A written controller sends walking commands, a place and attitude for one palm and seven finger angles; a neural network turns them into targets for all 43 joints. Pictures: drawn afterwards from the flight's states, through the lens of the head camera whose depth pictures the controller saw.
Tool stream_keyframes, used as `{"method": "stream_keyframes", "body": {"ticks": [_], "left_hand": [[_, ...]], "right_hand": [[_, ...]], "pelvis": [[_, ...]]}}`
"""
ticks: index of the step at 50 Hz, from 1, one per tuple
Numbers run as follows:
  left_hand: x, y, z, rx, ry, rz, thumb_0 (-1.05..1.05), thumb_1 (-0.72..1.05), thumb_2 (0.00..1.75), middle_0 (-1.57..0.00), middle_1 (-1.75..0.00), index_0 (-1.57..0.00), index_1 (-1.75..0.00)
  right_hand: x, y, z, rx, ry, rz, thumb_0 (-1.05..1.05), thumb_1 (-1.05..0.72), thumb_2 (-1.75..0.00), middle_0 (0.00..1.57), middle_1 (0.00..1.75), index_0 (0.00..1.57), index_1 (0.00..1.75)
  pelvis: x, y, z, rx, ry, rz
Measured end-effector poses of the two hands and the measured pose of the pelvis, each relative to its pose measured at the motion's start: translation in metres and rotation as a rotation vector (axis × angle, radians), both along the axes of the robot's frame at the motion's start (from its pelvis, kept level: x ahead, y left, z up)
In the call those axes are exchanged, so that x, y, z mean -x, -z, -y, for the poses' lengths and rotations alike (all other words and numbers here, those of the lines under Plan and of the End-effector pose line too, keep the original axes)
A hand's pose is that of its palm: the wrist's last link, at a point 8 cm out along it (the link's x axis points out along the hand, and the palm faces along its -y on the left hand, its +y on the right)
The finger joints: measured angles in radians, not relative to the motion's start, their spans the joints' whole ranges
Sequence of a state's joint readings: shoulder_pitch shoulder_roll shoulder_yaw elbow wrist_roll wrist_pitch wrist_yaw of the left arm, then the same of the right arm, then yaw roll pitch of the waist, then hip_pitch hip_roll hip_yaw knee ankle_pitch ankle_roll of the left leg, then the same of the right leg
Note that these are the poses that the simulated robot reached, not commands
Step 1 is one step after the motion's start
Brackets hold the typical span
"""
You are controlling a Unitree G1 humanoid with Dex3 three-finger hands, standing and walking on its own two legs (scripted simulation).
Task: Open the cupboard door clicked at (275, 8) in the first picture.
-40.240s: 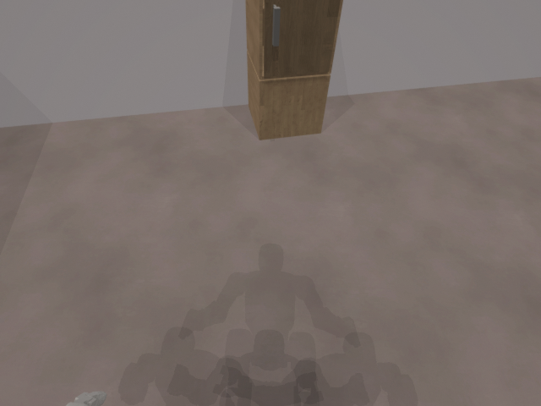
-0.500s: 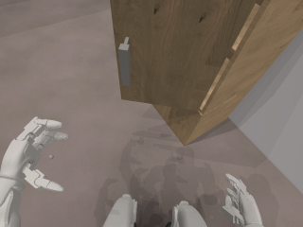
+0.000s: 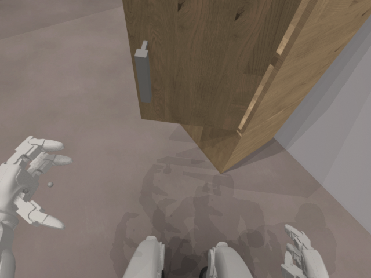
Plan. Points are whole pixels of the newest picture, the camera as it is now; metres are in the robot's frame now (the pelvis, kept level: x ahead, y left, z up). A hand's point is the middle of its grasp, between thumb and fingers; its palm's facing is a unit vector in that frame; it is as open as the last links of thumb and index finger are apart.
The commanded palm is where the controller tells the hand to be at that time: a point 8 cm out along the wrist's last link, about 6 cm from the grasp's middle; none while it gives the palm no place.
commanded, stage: raise the hand with hooked fingers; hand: left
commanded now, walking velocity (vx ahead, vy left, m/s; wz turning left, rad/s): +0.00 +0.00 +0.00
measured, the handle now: (145, 72) +0.60 +0.15 +0.02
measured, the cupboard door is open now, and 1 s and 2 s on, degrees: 49 49 49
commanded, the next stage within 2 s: move the hooked fingers beside the handle in 0.20 s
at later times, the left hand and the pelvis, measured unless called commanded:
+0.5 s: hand (58, 173) +0.30 +0.27 +0.04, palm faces -0.05 -1.00 -0.04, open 14.0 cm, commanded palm +0.30 +0.31 +0.04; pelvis +0.00 -0.01 -0.01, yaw +1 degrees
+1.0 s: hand (85, 131) +0.40 +0.24 +0.03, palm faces -0.05 -1.00 -0.04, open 14.0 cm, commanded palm +0.39 +0.29 +0.04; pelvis +0.00 -0.01 +0.00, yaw -1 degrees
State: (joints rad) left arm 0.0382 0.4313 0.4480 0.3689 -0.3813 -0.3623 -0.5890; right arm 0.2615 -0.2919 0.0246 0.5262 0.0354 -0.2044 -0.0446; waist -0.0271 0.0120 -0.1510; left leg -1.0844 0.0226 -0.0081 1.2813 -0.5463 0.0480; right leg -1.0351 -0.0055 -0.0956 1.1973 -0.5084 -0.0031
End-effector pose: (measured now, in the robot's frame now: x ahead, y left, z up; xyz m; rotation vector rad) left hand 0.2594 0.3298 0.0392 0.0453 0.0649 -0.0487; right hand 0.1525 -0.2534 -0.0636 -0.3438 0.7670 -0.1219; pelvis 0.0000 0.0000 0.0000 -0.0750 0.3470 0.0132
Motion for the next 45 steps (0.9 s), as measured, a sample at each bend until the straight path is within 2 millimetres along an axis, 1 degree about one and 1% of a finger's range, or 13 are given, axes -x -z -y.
{"method": "stream_keyframes", "body": {"ticks": [16, 20, 23, 30, 35, 40, 45], "left_hand": [[0.002, -0.004, 0.003, -0.010, -0.002, 0.004, -0.01, -0.49, 0.30, -0.31, -1.20, -0.30, -1.20], [-0.002, -0.004, 0.003, -0.008, -0.007, 0.013, -0.01, -0.49, 0.30, -0.31, -1.20, -0.30, -1.20], [-0.013, -0.001, 0.004, 0.003, -0.010, 0.022, -0.01, -0.50, 0.30, -0.31, -1.20, -0.30, -1.20], [-0.048, 0.000, 0.020, 0.010, 0.033, 0.021, -0.01, -0.50, 0.30, -0.30, -1.20, -0.30, -1.20], [-0.070, -0.003, 0.024, 0.007, 0.018, 0.021, -0.01, -0.49, 0.30, -0.31, -1.20, -0.30, -1.20], [-0.086, -0.005, 0.025, 0.004, 0.003, 0.024, -0.01, -0.49, 0.30, -0.31, -1.20, -0.30, -1.20], [-0.100, 0.000, 0.026, 0.007, -0.003, 0.012, -0.01, -0.49, 0.30, -0.31, -1.20, -0.30, -1.20]], "right_hand": [[-0.012, 0.002, -0.005, -0.024, -0.021, 0.027, 0.01, -0.91, -0.90, 0.21, 0.30, 0.21, 0.30], [-0.013, 0.005, -0.005, -0.020, -0.027, 0.024, 0.01, -0.91, -0.90, 0.21, 0.30, 0.21, 0.30], [-0.012, 0.008, -0.003, -0.011, -0.028, 0.012, 0.01, -0.91, -0.90, 0.21, 0.30, 0.21, 0.30], [-0.002, 0.013, 0.003, -0.001, 0.004, -0.024, 0.01, -0.91, -0.90, 0.21, 0.30, 0.21, 0.30], [0.012, 0.014, 0.008, -0.006, 0.037, -0.068, 0.01, -0.91, -0.90, 0.21, 0.30, 0.21, 0.30], [0.028, 0.018, 0.012, -0.009, 0.068, -0.129, 0.01, -0.91, -0.90, 0.21, 0.30, 0.21, 0.30], [0.042, 0.023, 0.018, 0.000, 0.090, -0.192, 0.01, -0.91, -0.90, 0.21, 0.30, 0.21, 0.30]], "pelvis": [[0.000, 0.001, 0.004, 0.000, -0.004, 0.002], [0.000, 0.002, 0.005, -0.001, -0.007, 0.001], [0.001, 0.004, 0.006, -0.001, -0.010, -0.003], [0.002, 0.005, 0.007, -0.004, -0.004, -0.014], [0.001, 0.003, 0.007, -0.009, 0.006, -0.021], [-0.002, 0.001, 0.008, -0.013, 0.013, -0.031], [-0.003, 0.002, 0.009, -0.014, 0.014, -0.040]]}}
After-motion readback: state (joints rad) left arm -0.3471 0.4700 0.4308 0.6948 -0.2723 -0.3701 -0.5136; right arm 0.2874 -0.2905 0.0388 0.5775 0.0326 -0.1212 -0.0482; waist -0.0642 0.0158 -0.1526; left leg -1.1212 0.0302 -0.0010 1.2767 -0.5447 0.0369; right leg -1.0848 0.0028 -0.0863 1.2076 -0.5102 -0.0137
